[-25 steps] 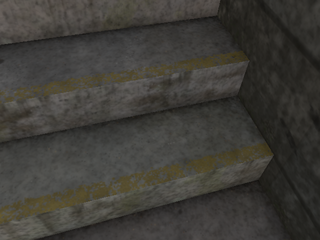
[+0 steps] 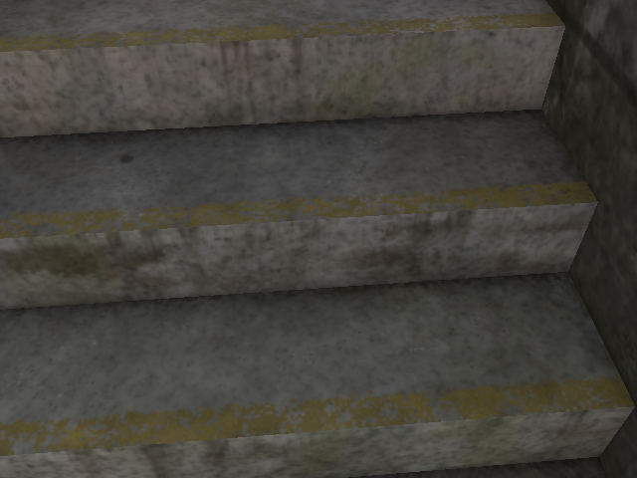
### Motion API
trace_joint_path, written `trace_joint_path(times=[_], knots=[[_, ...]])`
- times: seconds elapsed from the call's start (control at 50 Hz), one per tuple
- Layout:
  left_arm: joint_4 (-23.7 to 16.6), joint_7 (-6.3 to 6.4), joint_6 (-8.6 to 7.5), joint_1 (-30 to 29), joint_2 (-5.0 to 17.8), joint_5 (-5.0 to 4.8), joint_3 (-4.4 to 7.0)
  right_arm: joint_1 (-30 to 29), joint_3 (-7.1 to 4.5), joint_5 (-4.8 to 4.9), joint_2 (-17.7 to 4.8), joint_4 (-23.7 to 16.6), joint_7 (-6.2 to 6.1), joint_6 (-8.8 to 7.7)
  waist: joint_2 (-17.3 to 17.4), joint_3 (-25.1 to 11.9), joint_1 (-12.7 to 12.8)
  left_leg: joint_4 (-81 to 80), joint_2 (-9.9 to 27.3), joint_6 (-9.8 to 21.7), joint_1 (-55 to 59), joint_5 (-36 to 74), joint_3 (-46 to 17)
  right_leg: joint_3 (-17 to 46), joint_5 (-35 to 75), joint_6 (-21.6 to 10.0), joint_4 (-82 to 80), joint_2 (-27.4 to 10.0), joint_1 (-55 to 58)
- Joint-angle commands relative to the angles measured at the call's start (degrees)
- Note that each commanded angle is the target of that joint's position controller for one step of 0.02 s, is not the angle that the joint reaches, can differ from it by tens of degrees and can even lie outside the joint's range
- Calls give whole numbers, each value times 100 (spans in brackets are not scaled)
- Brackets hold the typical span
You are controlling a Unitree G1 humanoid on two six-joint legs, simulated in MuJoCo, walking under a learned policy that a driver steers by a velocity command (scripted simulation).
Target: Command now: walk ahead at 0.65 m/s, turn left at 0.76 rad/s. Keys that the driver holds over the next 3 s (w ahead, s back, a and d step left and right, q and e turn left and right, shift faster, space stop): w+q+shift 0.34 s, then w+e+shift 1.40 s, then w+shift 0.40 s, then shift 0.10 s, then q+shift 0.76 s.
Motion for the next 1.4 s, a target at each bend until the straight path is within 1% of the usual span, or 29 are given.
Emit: trace_joint_path(times=[0.02,0.3,0.38,0.4,0.42,0.44,0.5,0.54,0.64,0.74,0.82,0.86,0.88,0.9,0.94,0.98,1.04,1.08,1.12,1.14,1.16,1.18,1.2,1.22,1.24,1.3,1.34,1.38,1.4], knots=[[126,-75,-147,278,89,123,-15,-690,223,58,385,-538,5,-117,-402,929,118,1750,198,61,-2597,560,-284,1686,-1261,-676,-1786,-1798,653],[1069,230,119,948,656,-254,13,-3308,751,175,609,-1751,425,5,-487,1518,276,-2052,1317,586,-2002,-878,1175,-715,725,-483,-4032,-1973,1020],[1102,29,-34,726,1806,-213,192,-788,33,45,-601,-1164,447,-138,-1844,-964,-1370,-4340,-669,1464,3453,-1956,1826,-781,12144,-875,-420,-2053,1546],[810,-8,-135,554,1645,-325,217,499,-243,58,-1042,-650,417,-79,-1318,-1395,-1749,-5719,-272,1789,5649,-1537,-260,-170,9917,-577,1229,-1789,-296],[514,-199,-344,583,588,-284,-33,1464,-505,74,-1932,47,227,-13,1830,-2278,-1168,-8644,1296,2191,7118,-3938,-4426,576,2250,-331,3703,-254,-2180],[603,-384,-543,-95,739,-299,149,1677,-363,-132,-1439,238,28,-121,1274,-2614,-1308,-9742,1682,1447,6699,-4698,-5630,2484,1334,-498,6017,310,-2356],[-562,-505,-628,-1800,-816,-305,-293,663,144,-256,315,1082,323,-493,-490,243,-318,-8921,1781,683,3687,-2452,-3291,2538,1931,-995,8666,68,-4072],[-497,-701,-556,-884,-1305,-374,-570,140,342,-398,979,1444,393,-503,-246,464,470,-8330,1375,97,3149,-29,-1194,2678,2431,-1176,9566,-34,-4672],[-375,-561,-2,-766,-1274,-579,-717,-651,543,-509,721,1729,404,-517,32,808,1182,-8893,975,-476,2072,1400,1454,1539,2626,-945,10378,284,-5878],[-1088,-466,148,-2910,-783,-476,-799,1247,570,-200,-123,2272,24,-580,193,276,120,-10321,982,-288,2944,3752,2183,-385,2290,-644,7033,452,-4763],[-415,-523,209,-424,532,-79,-163,-273,191,-69,-1654,1505,-551,-652,1545,-1630,1712,-8210,1789,45,4619,13608,2165,-1322,-1693,-774,5158,1083,-995],[131,-588,263,887,994,-102,88,-1502,5,36,-1804,664,-580,-345,42,-1244,2089,-4159,1686,327,4535,10183,1616,480,-1093,-1542,1398,643,-185],[651,-712,135,634,588,170,-92,-1960,359,-105,-366,-56,-368,-552,-2564,-67,1155,-2247,351,306,2023,1175,950,2012,1243,-1855,691,557,204],[406,-593,55,91,-421,470,-399,-2352,503,-201,346,-820,-51,-842,-2637,237,524,293,-537,349,276,-170,-367,4854,-295,-2352,-661,246,-366],[728,-595,-153,724,-935,7,-491,-2678,763,-602,1035,-1527,454,-1157,-538,857,124,2348,-478,848,-1457,-1314,-309,4913,1050,-1765,-581,309,-536],[458,-582,-143,-405,-782,-173,-401,-1953,1027,-550,1407,-1911,583,-926,514,862,-826,1759,-38,417,-1631,-2513,-88,3125,1832,-994,-207,391,-645],[-27,-87,-273,-1263,185,-312,-91,-1369,791,-479,192,-1582,272,-619,1041,658,-1079,-1367,357,-298,1434,-739,650,3485,617,-1088,-1555,175,-3516],[-241,-2,-345,-1522,617,-322,-42,-813,738,-690,-7,-1504,61,-570,966,-56,-1428,-2593,149,67,3426,-1658,845,2488,4790,-731,-410,569,-3696],[-775,-53,-337,-2715,1651,-418,337,2756,60,-425,-1094,-650,-147,-627,149,-1930,-3225,-6499,639,845,7304,-2109,-578,2083,7188,375,3421,1164,-3563],[-1195,-110,-429,-3158,417,-143,65,3170,-125,-134,-1464,447,-83,-679,2404,-1222,-2663,-7778,1356,1028,7483,1426,-1257,1760,1512,470,5665,1639,-3976],[-1775,-287,-578,-4044,-502,115,-263,3193,40,-168,-449,1156,79,-673,1447,948,-2447,-9776,1096,903,6141,2160,-396,823,-440,139,7206,1239,-4565],[-2089,-372,-678,-4418,-1423,-235,-579,3139,307,-540,853,2042,294,-631,1076,1794,-1668,-10679,1442,670,6231,4181,121,457,-1927,-256,9234,1363,-5601],[-2224,-538,-664,-3565,-1862,-403,-688,2584,327,-813,931,2351,527,-661,781,1271,-412,-7802,1639,112,7723,9086,107,444,-2569,-533,10198,1202,-7473],[-2118,-665,-459,-2884,-2208,-665,-799,2046,334,-1074,1203,2422,415,-666,1129,413,-59,-7284,1638,7,8023,9423,239,349,-2677,-493,10840,844,-8008],[-2374,-768,-398,-2631,-2545,-631,-958,1499,294,-799,1295,2511,280,-626,931,28,311,-7833,1623,-15,7348,6687,116,824,-2448,-569,10217,-35,-7761],[-3294,-906,-288,-3967,-1732,-457,-935,275,312,-114,989,2708,-107,-579,-205,1173,755,-10036,1477,-107,3299,4704,687,78,-1721,-12,7400,-862,-5645],[-3195,-589,-240,-3665,-782,-409,-671,608,25,190,-622,2425,-352,-983,-1089,-590,744,-10543,1680,244,923,9614,282,-1029,-375,-53,5301,20,544],[-2270,-173,45,-787,500,-404,115,-48,-350,54,-2435,2160,-315,-1156,79,-1718,2403,-7103,2435,390,2350,15780,-175,358,-1734,-942,3826,247,1768],[-1531,-201,107,383,1418,-321,457,-531,-469,-108,-2450,1335,-278,-1054,-733,-2585,2814,-3881,1193,287,1854,11127,-207,2536,26,-2054,2126,-87,3048]])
